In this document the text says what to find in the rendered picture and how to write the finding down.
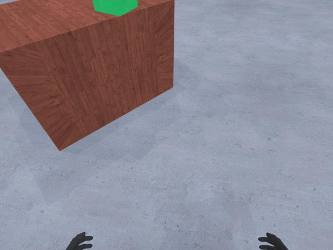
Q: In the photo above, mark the right robot hand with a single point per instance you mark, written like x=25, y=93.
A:
x=274, y=240

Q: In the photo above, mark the pedestal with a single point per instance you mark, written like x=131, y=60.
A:
x=78, y=69

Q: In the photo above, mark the carton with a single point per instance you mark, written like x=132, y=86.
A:
x=115, y=7

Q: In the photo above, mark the left robot hand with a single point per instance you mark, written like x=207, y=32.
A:
x=80, y=238

